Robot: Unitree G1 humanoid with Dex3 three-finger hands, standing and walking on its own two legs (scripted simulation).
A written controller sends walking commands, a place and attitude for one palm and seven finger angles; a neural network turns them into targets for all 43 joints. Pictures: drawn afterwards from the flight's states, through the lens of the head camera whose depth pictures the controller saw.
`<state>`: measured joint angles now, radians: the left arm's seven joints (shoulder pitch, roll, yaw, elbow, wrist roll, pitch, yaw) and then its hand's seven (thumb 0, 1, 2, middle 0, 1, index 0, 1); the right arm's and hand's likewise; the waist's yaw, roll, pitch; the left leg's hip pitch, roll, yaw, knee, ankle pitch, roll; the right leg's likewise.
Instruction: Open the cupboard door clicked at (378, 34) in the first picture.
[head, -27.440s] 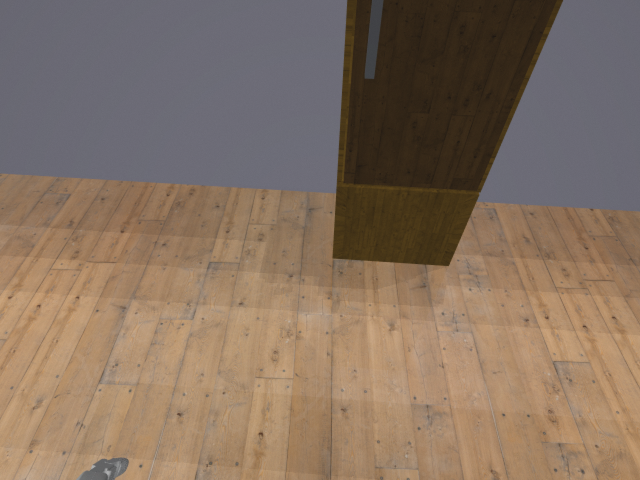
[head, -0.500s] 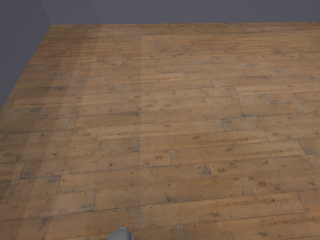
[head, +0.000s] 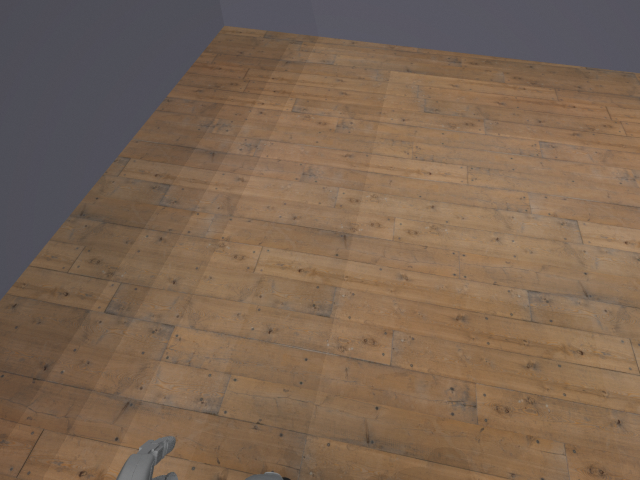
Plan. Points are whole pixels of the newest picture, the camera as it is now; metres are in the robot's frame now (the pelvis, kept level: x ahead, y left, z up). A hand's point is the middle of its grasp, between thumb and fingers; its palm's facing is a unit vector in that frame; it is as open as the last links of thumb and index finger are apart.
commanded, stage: turn to face it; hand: left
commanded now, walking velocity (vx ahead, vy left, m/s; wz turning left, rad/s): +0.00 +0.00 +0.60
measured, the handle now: out of the picture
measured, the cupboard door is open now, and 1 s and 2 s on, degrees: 38 38 38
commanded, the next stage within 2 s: none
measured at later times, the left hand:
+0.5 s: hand out of the picture +0.00 +0.20 -0.18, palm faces +0.36 -0.90 -0.26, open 7.4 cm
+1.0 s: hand out of the picture +0.01 +0.15 -0.17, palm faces +0.61 -0.77 -0.21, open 7.4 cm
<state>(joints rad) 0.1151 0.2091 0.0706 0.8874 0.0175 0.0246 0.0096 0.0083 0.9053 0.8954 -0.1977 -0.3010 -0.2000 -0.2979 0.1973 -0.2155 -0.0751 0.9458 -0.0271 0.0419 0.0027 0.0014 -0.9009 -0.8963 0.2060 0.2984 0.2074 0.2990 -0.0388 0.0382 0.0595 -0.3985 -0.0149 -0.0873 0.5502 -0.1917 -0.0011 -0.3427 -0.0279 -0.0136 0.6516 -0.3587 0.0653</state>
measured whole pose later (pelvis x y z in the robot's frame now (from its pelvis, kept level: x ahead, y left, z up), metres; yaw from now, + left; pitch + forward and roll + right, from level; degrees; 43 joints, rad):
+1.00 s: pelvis +0.07 -0.04 +0.00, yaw +39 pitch +1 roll +1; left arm 0.21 0.20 0.04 0.88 0.03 0.01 0.01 0.01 0.90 0.89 -0.20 -0.30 -0.21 -0.30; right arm 0.12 -0.23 -0.07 0.92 -0.01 0.07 0.03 0.00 -0.91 -0.90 0.20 0.30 0.20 0.30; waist -0.02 -0.05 0.12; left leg -0.36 0.01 0.10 0.71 -0.40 -0.05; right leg -0.23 -0.17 -0.21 0.58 -0.34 0.04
